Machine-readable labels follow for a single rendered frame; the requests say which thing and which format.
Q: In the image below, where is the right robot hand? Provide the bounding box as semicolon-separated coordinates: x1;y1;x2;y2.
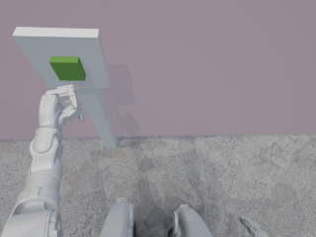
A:
239;215;269;237

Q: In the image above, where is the button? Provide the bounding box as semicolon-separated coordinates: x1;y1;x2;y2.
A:
49;56;86;81

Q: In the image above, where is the left robot thigh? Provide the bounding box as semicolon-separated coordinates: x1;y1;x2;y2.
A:
99;201;134;237

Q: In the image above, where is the right robot thigh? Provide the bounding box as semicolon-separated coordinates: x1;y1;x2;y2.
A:
172;207;212;237

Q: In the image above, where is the left robot hand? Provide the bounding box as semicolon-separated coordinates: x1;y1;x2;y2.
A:
39;84;85;132

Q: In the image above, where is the robot left forearm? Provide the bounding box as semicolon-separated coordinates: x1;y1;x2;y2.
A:
0;126;64;237

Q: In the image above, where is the robot thigh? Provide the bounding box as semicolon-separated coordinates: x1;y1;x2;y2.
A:
99;201;134;237
172;207;212;237

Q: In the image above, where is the robot left upper arm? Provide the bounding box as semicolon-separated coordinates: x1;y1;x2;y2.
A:
3;208;63;237

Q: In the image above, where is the panel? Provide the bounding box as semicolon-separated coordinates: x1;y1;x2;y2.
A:
12;27;118;149

